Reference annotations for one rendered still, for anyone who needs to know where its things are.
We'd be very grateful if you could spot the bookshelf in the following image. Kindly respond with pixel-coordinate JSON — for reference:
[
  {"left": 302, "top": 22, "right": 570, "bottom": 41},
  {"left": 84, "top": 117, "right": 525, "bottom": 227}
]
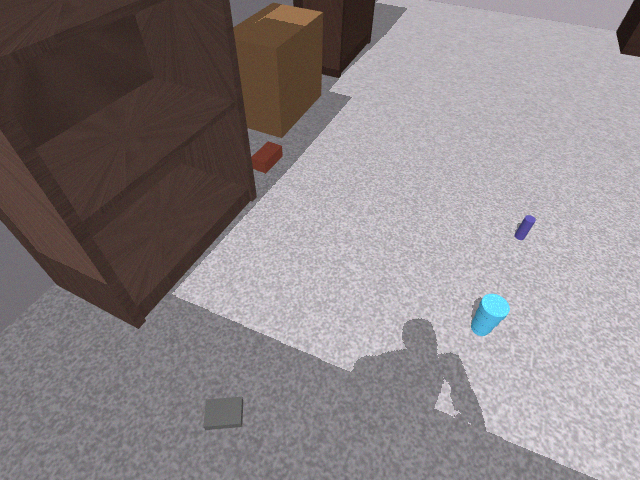
[
  {"left": 0, "top": 0, "right": 257, "bottom": 329},
  {"left": 293, "top": 0, "right": 375, "bottom": 78}
]

